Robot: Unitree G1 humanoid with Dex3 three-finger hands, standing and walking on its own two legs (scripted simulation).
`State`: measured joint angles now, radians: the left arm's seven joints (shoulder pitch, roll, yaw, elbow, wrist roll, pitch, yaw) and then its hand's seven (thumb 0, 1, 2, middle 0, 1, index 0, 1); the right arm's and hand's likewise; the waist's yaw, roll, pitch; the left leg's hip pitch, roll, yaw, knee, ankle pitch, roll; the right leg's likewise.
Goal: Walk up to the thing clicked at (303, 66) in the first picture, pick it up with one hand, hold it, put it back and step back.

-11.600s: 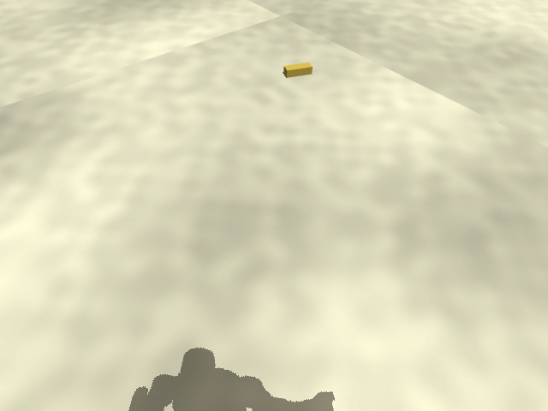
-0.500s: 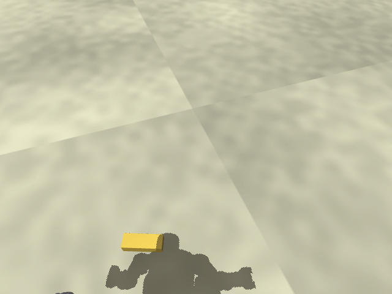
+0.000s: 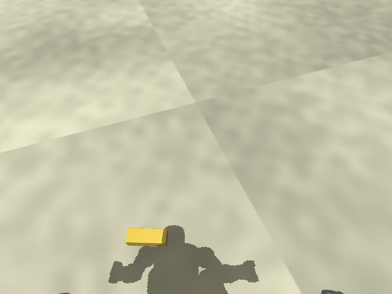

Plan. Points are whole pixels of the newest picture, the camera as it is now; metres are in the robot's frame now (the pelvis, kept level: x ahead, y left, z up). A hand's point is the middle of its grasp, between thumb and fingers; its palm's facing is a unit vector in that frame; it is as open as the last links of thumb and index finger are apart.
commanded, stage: walk up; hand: left
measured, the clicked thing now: (147, 237) +0.44 +0.25 -0.75
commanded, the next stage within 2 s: stand in 1.94 s
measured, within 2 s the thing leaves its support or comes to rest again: neither
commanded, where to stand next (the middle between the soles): +0.06 +0.01 m, yaw +0 degrees
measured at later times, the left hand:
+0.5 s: hand out of the picture +0.08 +0.34 -0.18, palm faces -0.05 -0.94 -0.34, open 7.4 cm
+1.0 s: hand out of the picture +0.09 +0.29 -0.16, palm faces +0.03 -0.90 -0.44, open 7.3 cm
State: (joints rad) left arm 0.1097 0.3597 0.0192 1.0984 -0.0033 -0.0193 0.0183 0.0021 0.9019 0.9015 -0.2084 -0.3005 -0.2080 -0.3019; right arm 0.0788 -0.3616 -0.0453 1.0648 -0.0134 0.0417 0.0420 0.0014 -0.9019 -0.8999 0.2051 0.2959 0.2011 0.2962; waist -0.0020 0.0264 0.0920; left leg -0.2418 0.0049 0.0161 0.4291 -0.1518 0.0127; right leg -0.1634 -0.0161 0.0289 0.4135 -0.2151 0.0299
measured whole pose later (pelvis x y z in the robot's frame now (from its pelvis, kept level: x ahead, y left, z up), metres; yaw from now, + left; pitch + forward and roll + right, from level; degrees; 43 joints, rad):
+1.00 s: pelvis -0.03 +0.01 -0.03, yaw +3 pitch -3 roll -1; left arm 0.13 0.38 0.05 0.85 0.02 -0.03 0.03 0.00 0.90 0.90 -0.21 -0.30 -0.21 -0.30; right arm 0.20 -0.41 -0.06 0.86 -0.03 0.05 0.03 0.00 -0.90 -0.90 0.21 0.30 0.20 0.30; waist -0.01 0.04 0.15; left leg -0.42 0.00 -0.05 0.98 -0.52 0.01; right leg -0.39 -0.06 -0.02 0.74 -0.30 0.02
